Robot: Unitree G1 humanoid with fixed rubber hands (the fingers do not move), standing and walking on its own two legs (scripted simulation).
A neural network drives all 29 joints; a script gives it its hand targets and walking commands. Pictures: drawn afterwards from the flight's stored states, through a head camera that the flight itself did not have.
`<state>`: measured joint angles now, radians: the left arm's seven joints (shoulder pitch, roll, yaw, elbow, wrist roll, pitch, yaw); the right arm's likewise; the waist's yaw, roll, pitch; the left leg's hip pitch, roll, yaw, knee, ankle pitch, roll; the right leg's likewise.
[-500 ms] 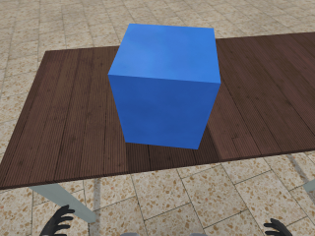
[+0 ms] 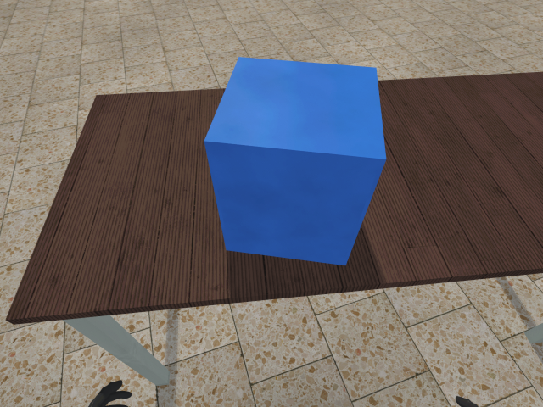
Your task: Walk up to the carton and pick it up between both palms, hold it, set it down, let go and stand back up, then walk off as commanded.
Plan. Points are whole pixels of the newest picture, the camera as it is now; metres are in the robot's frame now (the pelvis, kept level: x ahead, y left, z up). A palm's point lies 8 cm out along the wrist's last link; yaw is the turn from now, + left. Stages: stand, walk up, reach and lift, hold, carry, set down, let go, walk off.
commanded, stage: stand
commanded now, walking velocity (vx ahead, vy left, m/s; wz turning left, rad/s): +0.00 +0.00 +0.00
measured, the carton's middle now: (294, 166) +0.46 -0.01 +0.09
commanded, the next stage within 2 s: none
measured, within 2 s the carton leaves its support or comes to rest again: neither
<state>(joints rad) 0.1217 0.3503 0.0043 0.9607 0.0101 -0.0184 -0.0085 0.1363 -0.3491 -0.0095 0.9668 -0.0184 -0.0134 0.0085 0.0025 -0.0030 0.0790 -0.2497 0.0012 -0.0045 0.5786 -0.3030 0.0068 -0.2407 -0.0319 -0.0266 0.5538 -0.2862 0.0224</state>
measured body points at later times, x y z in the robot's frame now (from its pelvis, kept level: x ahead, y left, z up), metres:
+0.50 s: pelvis +0.00 -0.01 +0.01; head +0.01 -0.01 +0.46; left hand +0.10 +0.29 -0.11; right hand +0.09 -0.31 -0.12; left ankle +0.01 +0.11 -0.73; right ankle +0.01 -0.14 -0.73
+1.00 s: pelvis +0.00 -0.01 +0.01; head +0.02 -0.02 +0.46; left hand +0.09 +0.29 -0.11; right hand +0.09 -0.31 -0.12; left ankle +0.01 +0.12 -0.73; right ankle +0.01 -0.14 -0.73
